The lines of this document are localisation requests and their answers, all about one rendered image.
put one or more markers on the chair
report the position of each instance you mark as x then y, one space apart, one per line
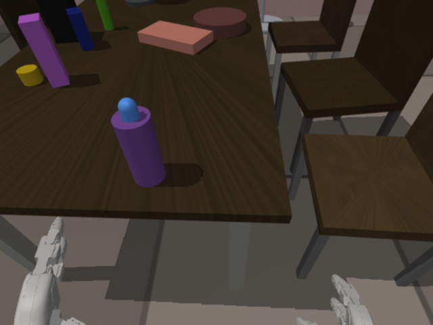
324 35
10 10
370 187
395 49

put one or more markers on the left robot hand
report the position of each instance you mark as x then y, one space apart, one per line
39 298

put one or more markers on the right robot hand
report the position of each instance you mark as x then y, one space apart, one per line
354 314

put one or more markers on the coat stand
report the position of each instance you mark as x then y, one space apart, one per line
265 19

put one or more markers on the table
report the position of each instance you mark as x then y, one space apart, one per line
213 114

